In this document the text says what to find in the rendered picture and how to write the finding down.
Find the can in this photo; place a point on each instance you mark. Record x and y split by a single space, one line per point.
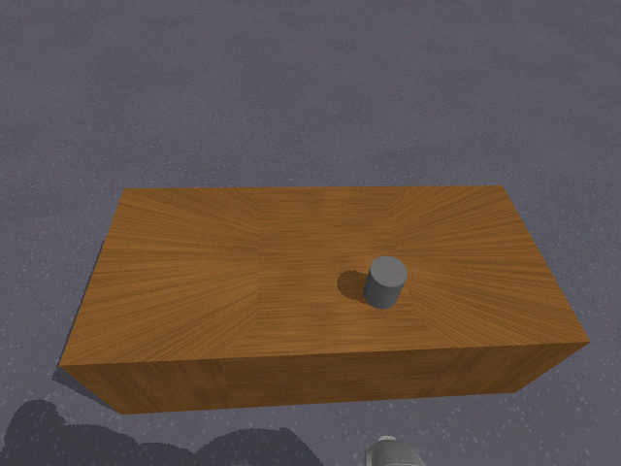
385 281

